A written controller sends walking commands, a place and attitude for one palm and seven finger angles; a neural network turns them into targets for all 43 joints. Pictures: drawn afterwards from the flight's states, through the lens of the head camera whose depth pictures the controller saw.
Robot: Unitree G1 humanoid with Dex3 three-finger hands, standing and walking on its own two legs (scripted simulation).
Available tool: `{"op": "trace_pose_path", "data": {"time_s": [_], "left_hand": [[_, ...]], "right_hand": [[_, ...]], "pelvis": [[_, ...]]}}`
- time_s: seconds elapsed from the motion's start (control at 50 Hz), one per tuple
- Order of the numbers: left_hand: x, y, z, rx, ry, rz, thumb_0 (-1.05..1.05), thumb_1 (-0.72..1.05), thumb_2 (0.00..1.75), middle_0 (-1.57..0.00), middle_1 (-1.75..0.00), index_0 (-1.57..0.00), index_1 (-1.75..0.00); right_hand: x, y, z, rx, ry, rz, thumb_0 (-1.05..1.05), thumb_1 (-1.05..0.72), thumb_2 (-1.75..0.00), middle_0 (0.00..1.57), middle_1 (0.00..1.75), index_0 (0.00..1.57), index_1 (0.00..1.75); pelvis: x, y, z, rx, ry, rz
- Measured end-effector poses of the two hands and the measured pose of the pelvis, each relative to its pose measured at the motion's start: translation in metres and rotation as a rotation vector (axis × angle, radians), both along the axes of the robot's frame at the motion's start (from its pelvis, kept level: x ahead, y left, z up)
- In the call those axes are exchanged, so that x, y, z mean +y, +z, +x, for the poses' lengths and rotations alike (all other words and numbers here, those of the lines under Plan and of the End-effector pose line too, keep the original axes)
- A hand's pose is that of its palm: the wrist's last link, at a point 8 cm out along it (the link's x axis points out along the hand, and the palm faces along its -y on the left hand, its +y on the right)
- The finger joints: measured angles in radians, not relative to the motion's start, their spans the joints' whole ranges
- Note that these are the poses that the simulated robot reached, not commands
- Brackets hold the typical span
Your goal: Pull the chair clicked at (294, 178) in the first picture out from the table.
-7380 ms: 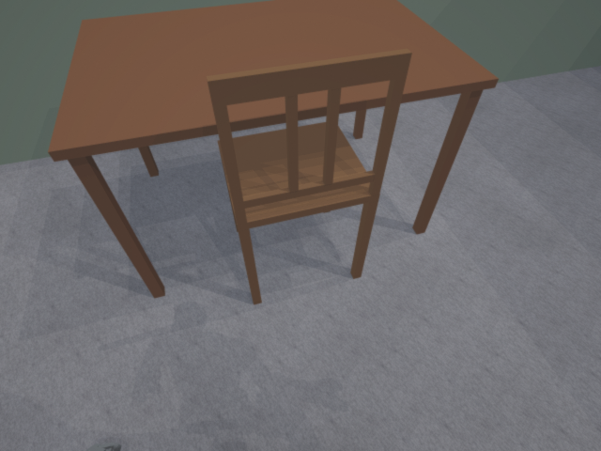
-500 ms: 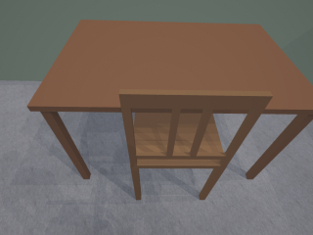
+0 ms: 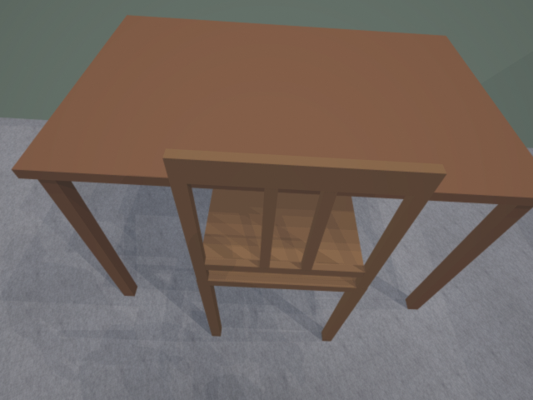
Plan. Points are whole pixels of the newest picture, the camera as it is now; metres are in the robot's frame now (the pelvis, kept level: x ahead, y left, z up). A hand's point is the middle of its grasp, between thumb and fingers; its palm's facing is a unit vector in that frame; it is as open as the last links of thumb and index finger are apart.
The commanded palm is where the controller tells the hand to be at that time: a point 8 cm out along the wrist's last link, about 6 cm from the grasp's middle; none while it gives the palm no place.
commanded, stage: come to a stop and stand still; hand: left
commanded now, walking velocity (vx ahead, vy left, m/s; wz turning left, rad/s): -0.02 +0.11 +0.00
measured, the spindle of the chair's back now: (267, 230) +0.43 +0.02 -0.07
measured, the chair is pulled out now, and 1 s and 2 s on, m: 0.00 0.00 0.00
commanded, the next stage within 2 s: look again from close up in 0.80 s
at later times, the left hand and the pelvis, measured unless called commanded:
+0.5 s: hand out of the picture +0.03 +0.17 -0.18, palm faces +0.07 -0.97 -0.24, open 7.4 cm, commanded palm none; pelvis +0.02 -0.02 +0.00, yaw +2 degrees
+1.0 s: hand out of the picture +0.06 +0.18 -0.16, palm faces +0.00 -0.96 -0.27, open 7.4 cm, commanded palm none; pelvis +0.03 -0.02 +0.00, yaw +1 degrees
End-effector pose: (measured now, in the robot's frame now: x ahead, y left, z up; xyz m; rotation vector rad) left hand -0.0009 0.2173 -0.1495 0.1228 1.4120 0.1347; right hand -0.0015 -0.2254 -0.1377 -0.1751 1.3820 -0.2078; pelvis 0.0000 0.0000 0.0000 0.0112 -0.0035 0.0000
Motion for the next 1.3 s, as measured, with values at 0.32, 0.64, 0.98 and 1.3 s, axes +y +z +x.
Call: {"op": "trace_pose_path", "data": {"time_s": [0.32, 0.64, 0.98, 1.3], "left_hand": [[-0.025, 0.020, 0.031, -0.064, 0.056, 0.081, 0.01, 0.91, 0.90, -0.20, -0.30, -0.20, -0.30], [0.024, 0.014, 0.035, -0.095, -0.007, 0.107, 0.01, 0.91, 0.90, -0.20, -0.30, -0.20, -0.30], [0.012, 0.028, 0.057, -0.087, -0.041, 0.116, 0.01, 0.91, 0.90, -0.20, -0.30, -0.20, -0.30], [-0.023, 0.022, 0.067, -0.078, -0.039, 0.077, 0.01, 0.92, 0.90, -0.20, -0.30, -0.20, -0.30]], "right_hand": [[-0.048, -0.004, 0.081, -0.047, 0.078, 0.037, 0.01, -0.91, -0.90, 0.20, 0.30, 0.20, 0.30], [-0.011, 0.004, 0.114, -0.270, 0.118, 0.051, 0.01, -0.91, -0.90, 0.19, 0.30, 0.20, 0.30], [-0.020, -0.009, 0.057, -0.064, 0.062, 0.080, 0.00, -0.92, -0.90, 0.20, 0.30, 0.20, 0.30], [-0.035, -0.006, 0.059, -0.021, 0.037, 0.081, 0.01, -0.91, -0.90, 0.19, 0.30, 0.20, 0.30]], "pelvis": [[-0.037, 0.005, 0.030, 0.007, 0.048, 0.021], [-0.006, -0.005, 0.022, -0.009, 0.028, -0.005], [-0.014, 0.004, 0.033, 0.017, 0.012, 0.014], [-0.037, 0.007, 0.045, 0.004, 0.013, 0.011]]}}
